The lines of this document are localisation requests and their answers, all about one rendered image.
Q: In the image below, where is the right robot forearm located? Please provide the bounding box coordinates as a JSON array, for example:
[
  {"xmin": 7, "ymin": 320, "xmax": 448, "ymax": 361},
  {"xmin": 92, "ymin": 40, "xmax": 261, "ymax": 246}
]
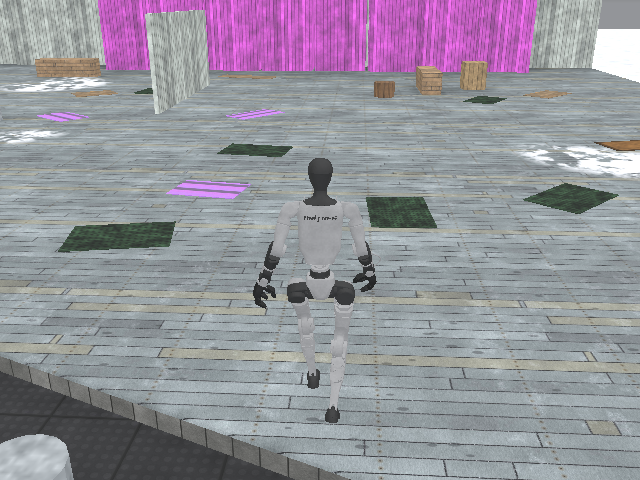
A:
[{"xmin": 358, "ymin": 241, "xmax": 375, "ymax": 277}]

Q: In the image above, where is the robot left shin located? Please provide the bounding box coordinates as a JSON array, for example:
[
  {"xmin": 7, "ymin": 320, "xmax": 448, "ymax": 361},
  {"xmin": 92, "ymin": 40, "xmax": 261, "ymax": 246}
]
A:
[{"xmin": 298, "ymin": 319, "xmax": 316, "ymax": 376}]

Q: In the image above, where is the robot right upper arm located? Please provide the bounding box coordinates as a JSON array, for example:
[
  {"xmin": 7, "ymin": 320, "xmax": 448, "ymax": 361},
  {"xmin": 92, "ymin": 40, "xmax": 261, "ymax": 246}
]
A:
[{"xmin": 341, "ymin": 201, "xmax": 368, "ymax": 257}]

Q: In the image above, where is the left robot hand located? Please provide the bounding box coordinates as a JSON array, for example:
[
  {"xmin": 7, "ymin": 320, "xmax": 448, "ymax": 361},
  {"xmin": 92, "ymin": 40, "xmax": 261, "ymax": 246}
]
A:
[{"xmin": 253, "ymin": 282, "xmax": 276, "ymax": 309}]

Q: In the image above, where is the robot torso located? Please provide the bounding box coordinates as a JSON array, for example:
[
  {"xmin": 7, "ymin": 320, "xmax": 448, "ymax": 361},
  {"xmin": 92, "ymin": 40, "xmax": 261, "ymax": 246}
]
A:
[{"xmin": 297, "ymin": 196, "xmax": 344, "ymax": 300}]

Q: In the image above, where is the robot left upper arm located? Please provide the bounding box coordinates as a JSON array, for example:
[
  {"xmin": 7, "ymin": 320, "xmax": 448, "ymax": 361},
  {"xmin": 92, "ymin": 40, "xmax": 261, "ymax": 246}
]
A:
[{"xmin": 270, "ymin": 201, "xmax": 300, "ymax": 257}]

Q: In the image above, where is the left robot forearm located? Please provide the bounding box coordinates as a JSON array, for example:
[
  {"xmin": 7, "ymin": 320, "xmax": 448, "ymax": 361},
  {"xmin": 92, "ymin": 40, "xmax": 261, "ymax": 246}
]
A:
[{"xmin": 257, "ymin": 241, "xmax": 280, "ymax": 287}]

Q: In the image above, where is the right robot hand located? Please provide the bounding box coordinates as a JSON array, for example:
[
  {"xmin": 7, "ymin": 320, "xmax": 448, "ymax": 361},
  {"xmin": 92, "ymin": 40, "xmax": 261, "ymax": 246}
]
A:
[{"xmin": 353, "ymin": 272, "xmax": 377, "ymax": 292}]

